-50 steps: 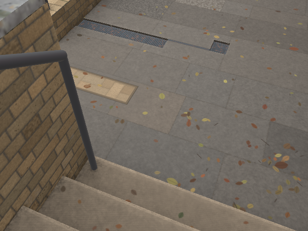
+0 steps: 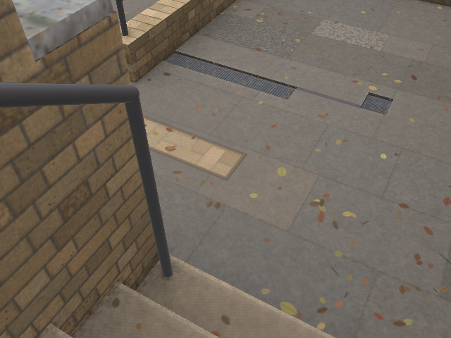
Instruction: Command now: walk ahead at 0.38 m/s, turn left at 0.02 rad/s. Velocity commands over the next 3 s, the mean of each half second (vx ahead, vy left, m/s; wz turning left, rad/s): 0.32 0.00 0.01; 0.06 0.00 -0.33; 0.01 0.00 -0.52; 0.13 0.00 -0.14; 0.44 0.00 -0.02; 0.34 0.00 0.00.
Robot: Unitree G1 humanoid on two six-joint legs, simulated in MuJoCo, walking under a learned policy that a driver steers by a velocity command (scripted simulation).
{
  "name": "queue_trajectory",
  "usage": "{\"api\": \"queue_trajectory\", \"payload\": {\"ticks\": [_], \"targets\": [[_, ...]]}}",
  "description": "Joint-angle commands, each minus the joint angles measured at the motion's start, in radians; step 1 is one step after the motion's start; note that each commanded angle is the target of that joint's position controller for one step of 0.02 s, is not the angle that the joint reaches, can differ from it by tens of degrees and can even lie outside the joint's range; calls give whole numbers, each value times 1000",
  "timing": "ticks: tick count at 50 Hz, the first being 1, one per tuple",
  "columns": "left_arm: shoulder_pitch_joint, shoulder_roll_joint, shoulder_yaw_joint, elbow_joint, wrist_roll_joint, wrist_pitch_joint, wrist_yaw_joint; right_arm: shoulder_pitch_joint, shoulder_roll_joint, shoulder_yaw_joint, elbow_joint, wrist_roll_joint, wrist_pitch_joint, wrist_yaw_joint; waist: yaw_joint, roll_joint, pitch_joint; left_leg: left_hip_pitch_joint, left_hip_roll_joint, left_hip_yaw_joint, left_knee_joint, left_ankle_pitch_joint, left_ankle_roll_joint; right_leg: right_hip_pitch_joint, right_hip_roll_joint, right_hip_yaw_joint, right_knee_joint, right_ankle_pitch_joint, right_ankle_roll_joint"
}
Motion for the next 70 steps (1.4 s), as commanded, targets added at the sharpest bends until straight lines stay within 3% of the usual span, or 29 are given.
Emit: {"api": "queue_trajectory", "payload": {"ticks": [1, 4, 7, 10, 12, 13, 15, 17, 20, 24, 27, 28, 29, 31, 34, 36, 38, 40, 42, 45, 49, 50, 51, 52, 53, 55, 56, 59, 70], "targets": [[-456, 75, 26, -269, -17, -77, -7, 304, -237, -86, 121, -37, -7, -41, -212, 159, 281, 260, 328, -970, -876, 7, 297, -726, 89, 200, 239, -93, -3], [-143, 27, 16, -149, 10, -32, 26, -16, -121, -68, 108, -4, -22, -22, 101, 69, 119, -273, 228, -465, -637, 41, 175, -50, 135, -46, 293, 384, 82], [70, 37, 15, -85, 0, 20, 21, -174, -203, -105, 86, 31, -35, 8, 263, 151, 22, -374, 163, -211, -568, 255, 74, 417, 124, -217, 137, 554, 96], [85, 49, 13, -60, 8, 11, 9, -35, -139, -126, 172, 8, 12, -5, 216, 52, 118, -88, 41, -106, -28, 565, 77, 414, 5, -105, -502, 399, -58], [136, 35, -22, -13, 2, -41, -2, 7, 14, -111, 168, 10, 49, 1, 128, -88, 34, -365, -112, -132, 574, 184, 100, 603, -113, 56, -268, 976, -58], [136, 82, -26, -13, 10, -61, -5, 146, 18, -101, 142, 25, 42, -1, 8, -70, -27, -437, -96, -250, 560, 258, 125, 617, -214, 115, -166, 1243, -17], [108, 130, 5, 6, 10, -78, 23, 158, -70, -109, 179, 8, 44, -13, -5, -73, -51, -518, -35, -274, 437, 450, 63, 516, -292, 274, -300, 733, -76], [14, 49, -31, 7, 16, -91, 30, 57, -149, -130, 195, -12, 62, -9, -21, -1, 61, -480, -17, -293, 188, 642, -7, 313, -226, 256, -370, 623, -50], [-12, 11, -65, 40, 3, -117, 49, -54, -70, -105, 192, -5, 84, 19, -52, 68, 104, -197, 32, -244, -291, 832, -79, 64, -167, 145, -398, 795, -54], [-34, 38, -68, 77, -12, -129, 32, -5, -41, -88, 278, 28, 112, 28, -60, -101, 3, 288, 56, -167, -533, 939, -56, 0, -123, 46, -386, 971, -2], [-33, -1, -80, 81, -3, -107, 33, -87, -64, -82, 285, 31, 102, 24, -14, -71, 103, 309, 56, -137, -715, 790, -42, 46, -136, 64, -418, 840, -11], [-140, 152, -38, 35, 70, -138, -29, 3, -66, -87, 262, -40, 49, 101, -138, 9, 177, 336, 103, -220, -574, 935, -80, -121, -159, 195, -330, 690, 4], [-190, 146, -20, -14, 45, -146, -48, 26, -74, -93, 291, -38, 11, 112, -117, 74, 50, 426, 122, -217, -694, 898, -70, -77, -148, 172, -307, 693, -11], [-76, 59, -14, -21, 33, -144, -26, -80, -94, -108, 249, -37, -22, 89, -22, -24, -16, 370, 105, -144, -758, 857, -25, 42, -102, 174, -337, 622, -58], [-5, 62, 19, -71, 31, -127, 3, -175, -112, -114, 190, -13, -30, 79, 75, 115, -20, 273, 169, -197, -906, 796, 66, 111, -2, 70, -332, 189, -57], [-99, 51, 29, -135, 36, -104, 39, -81, -127, -131, 175, -21, -29, 48, 0, 131, -45, 322, 249, -249, -969, 841, 159, 50, 65, 24, -207, 125, -72], [-273, -20, 7, -234, 62, -84, 75, 238, -128, -147, 235, -47, -50, 8, -169, 285, -137, 614, 506, -613, -1133, 1008, 390, -258, 178, -47, 287, -387, 59], [-275, -53, -19, -240, 60, -80, 68, 187, -135, -148, 247, -42, -77, -20, -107, 96, -48, 518, 490, -507, -1162, 942, 278, -345, 46, 51, 416, -295, 94], [-254, -35, -21, -238, 80, -75, 21, -32, -126, -152, 195, 10, -89, -11, -32, 127, -40, 319, 337, -231, -1135, 1005, 168, -180, 28, -69, 360, -209, 110], [-142, 11, -10, -205, 75, -87, -41, -175, -221, -179, 104, -53, -95, 0, 43, 157, -61, 49, 287, -39, -1087, 1053, 106, 114, 51, -184, 330, -25, 128], [-153, 57, 22, -214, 56, -71, -9, -89, -261, -197, 143, -44, -88, 18, 11, 198, -74, 220, 408, -155, -934, 937, 45, 161, 20, -144, -241, 93, 101], [-43, 78, 46, -157, 61, -78, 4, -90, -259, -190, 129, -69, -84, 25, 34, 108, -91, 85, 354, -61, -736, 804, 22, 370, 101, -206, -266, 333, 68], [65, 289, 109, -149, 63, -98, 50, -32, -95, -160, 60, -44, -97, 40, 21, -177, -146, -178, 175, 36, -471, 265, -68, 585, -119, 137, -331, 1105, -147], [90, 326, 108, -186, 136, -130, 19, -38, -113, -156, -23, 11, -103, 28, 61, -80, -139, -365, 42, -196, -321, 168, -127, 590, -370, 465, -343, 1182, -354], [71, 218, 75, -164, 155, -149, -17, -142, -99, -141, -28, 34, -95, 23, 116, 2, -44, -485, 30, -343, -291, 259, -130, 539, -407, 475, -382, 1066, -372], [-152, 143, 42, -184, 48, -151, -72, -102, -237, -169, 1, 0, -69, 11, -18, -35, -41, -453, 69, -281, -82, 425, -128, 309, -313, 313, -329, 976, -292], [-252, 147, 39, -208, 39, -146, -81, -48, -223, -156, 25, -30, -56, 7, -79, -24, -63, -332, 60, -248, 7, 505, -136, 145, -242, 225, -291, 1017, -233], [-294, 109, 7, -211, 86, -136, -52, 18, -151, -113, 25, -41, -16, 49, -87, 24, -98, -213, 38, -193, 133, 679, -166, -36, -129, 145, -272, 869, -181], [-86, 152, 3, -174, 41, -146, -27, -133, -101, -53, -26, -32, 28, 52, 83, -84, -73, -128, 29, -144, -565, 463, -182, 192, -164, 462, -323, 484, -294]]}}
Next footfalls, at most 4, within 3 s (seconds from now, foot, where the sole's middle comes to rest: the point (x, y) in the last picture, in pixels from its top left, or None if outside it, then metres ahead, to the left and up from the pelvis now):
0.22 right None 0.14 -0.07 -0.78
0.56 left None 0.25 0.11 -0.78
1.00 right None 0.11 -0.12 -0.78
1.50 left None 0.20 0.07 -0.78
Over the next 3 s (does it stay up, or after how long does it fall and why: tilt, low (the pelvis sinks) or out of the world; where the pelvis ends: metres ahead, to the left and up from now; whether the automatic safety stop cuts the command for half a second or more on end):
stays up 0.57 -0.26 -0.35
